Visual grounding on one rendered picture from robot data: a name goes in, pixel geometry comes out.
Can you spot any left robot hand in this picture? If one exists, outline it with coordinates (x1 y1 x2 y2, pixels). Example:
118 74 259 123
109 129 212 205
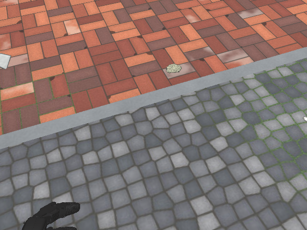
22 201 81 230

